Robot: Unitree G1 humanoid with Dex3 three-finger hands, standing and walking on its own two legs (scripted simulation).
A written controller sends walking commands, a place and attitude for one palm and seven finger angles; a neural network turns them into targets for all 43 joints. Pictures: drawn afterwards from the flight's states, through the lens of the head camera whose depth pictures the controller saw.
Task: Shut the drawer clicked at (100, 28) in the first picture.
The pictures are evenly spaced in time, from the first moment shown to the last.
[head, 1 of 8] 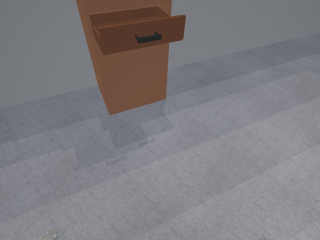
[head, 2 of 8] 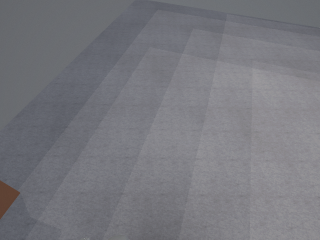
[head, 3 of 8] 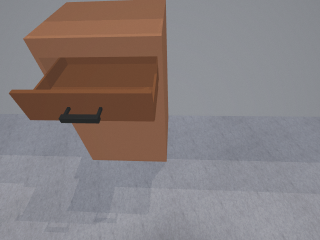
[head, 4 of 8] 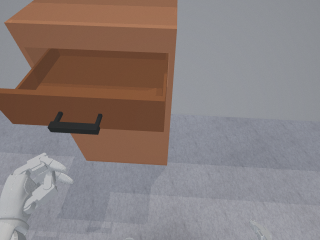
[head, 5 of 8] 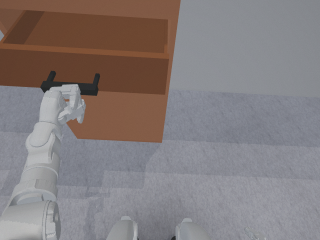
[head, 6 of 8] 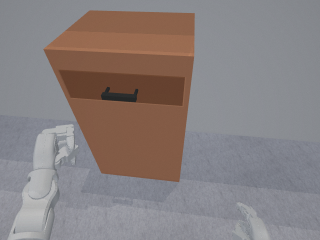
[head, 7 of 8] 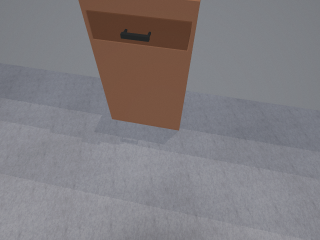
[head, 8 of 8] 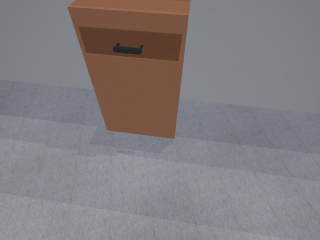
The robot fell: no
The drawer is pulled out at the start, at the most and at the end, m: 0.23 0.23 0.00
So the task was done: yes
